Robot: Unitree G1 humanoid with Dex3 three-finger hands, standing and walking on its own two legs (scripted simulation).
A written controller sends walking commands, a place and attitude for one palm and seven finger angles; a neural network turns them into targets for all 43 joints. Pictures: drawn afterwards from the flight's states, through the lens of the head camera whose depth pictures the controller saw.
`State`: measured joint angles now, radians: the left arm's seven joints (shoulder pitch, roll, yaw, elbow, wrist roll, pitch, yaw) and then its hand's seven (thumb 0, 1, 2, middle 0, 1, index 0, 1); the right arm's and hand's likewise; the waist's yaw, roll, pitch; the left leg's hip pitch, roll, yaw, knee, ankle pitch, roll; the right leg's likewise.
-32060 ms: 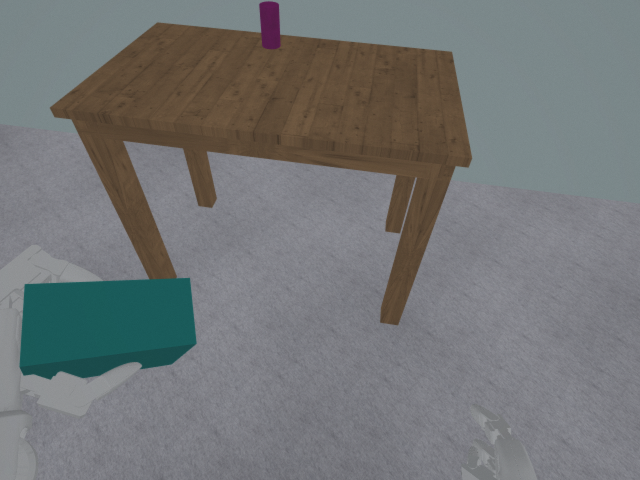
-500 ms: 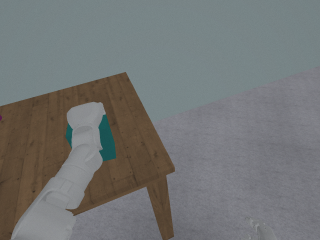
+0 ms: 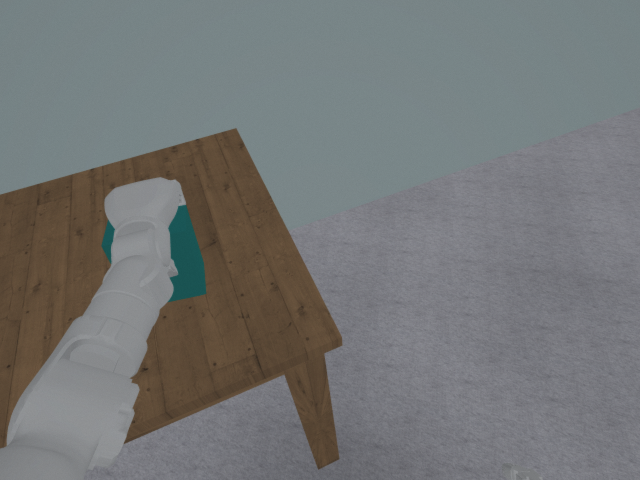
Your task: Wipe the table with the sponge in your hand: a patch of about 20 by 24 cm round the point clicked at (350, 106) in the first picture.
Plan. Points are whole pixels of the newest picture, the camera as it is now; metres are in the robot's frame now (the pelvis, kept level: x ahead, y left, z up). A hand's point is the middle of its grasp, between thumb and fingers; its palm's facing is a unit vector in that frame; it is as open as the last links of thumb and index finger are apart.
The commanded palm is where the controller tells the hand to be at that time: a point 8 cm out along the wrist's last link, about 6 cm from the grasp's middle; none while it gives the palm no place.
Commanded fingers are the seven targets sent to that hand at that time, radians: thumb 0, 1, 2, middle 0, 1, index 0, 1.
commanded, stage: wipe forward along the third lane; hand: left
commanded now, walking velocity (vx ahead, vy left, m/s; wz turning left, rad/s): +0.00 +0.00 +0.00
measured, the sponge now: (164, 268) +0.41 +0.25 +0.03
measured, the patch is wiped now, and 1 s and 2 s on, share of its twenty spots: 0.85 0.95 0.95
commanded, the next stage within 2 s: wipe back along the third lane in 0.32 s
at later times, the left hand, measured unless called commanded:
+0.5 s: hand (147, 219) +0.45 +0.26 +0.09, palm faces -0.07 +0.00 -1.00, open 10.3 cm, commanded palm +0.42 +0.27 +0.12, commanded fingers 0.00 0.10 1.30 -1.20 -1.60 -1.20 -1.60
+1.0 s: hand (142, 232) +0.43 +0.26 +0.09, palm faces +0.03 -0.04 -1.00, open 10.3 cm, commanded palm +0.38 +0.25 +0.12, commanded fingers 0.00 0.10 1.30 -1.20 -1.60 -1.20 -1.60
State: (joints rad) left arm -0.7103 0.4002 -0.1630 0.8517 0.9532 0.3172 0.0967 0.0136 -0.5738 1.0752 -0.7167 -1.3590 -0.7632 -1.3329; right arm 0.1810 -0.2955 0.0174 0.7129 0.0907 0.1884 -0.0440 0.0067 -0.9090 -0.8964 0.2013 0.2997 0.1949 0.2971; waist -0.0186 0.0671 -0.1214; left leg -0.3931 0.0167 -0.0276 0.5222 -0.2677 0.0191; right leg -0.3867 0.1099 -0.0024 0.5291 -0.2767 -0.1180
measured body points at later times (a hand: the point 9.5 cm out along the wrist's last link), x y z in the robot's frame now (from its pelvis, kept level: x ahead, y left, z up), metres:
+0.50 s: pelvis -0.01 +0.02 +0.00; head +0.03 +0.00 +0.45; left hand +0.45 +0.26 +0.15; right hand +0.09 -0.25 -0.14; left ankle -0.01 +0.16 -0.73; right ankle -0.02 -0.04 -0.73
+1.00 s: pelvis +0.02 +0.07 +0.01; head +0.02 +0.05 +0.45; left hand +0.42 +0.26 +0.15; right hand +0.18 -0.16 -0.11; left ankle -0.01 +0.16 -0.73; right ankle -0.02 -0.04 -0.73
